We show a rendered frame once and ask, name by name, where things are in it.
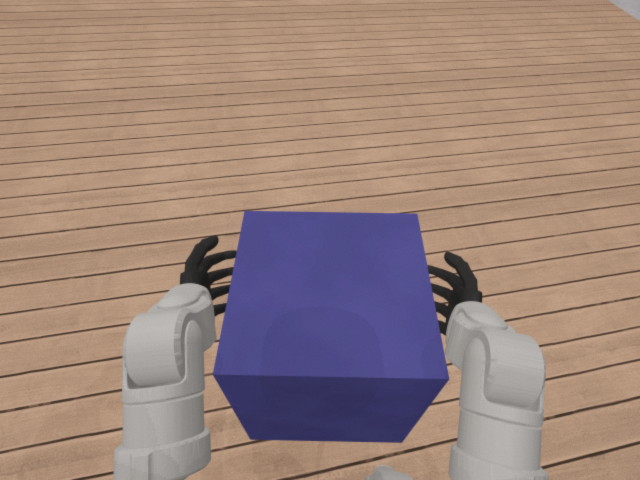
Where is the right robot hand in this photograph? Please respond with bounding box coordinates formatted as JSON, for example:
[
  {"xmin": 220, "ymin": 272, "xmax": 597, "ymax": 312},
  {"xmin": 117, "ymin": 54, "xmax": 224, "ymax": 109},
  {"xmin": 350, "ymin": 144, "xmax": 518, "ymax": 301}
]
[{"xmin": 427, "ymin": 252, "xmax": 482, "ymax": 336}]

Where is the robot right shin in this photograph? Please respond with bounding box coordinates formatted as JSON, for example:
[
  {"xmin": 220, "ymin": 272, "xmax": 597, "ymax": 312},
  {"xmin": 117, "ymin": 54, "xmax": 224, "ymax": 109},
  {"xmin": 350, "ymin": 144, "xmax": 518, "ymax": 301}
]
[{"xmin": 372, "ymin": 465, "xmax": 394, "ymax": 474}]

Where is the left robot hand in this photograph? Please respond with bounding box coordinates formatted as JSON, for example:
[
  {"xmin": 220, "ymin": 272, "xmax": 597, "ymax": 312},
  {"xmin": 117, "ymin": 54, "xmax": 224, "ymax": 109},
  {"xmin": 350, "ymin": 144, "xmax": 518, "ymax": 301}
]
[{"xmin": 180, "ymin": 235, "xmax": 237, "ymax": 316}]

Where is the right robot forearm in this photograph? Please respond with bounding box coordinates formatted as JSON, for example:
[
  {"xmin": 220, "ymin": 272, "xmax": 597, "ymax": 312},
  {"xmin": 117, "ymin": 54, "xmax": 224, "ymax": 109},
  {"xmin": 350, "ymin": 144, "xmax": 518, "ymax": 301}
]
[{"xmin": 445, "ymin": 301, "xmax": 548, "ymax": 480}]

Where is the carton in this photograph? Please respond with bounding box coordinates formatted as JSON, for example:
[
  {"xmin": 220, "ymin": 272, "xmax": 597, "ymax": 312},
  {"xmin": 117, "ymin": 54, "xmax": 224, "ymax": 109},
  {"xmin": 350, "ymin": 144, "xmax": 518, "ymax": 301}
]
[{"xmin": 213, "ymin": 211, "xmax": 449, "ymax": 443}]

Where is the left robot forearm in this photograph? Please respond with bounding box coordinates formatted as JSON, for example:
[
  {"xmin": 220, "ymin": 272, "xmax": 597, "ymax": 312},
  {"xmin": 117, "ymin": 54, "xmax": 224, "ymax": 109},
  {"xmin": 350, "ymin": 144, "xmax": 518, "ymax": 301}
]
[{"xmin": 113, "ymin": 283, "xmax": 217, "ymax": 480}]

